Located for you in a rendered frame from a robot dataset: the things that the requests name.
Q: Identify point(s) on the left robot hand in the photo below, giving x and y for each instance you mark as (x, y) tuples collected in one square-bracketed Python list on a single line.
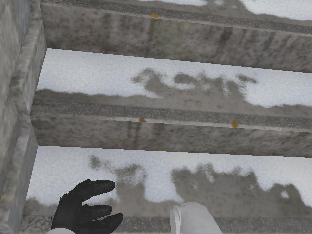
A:
[(70, 213)]

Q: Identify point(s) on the right robot thigh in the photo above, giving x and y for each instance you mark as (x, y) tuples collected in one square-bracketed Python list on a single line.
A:
[(192, 218)]

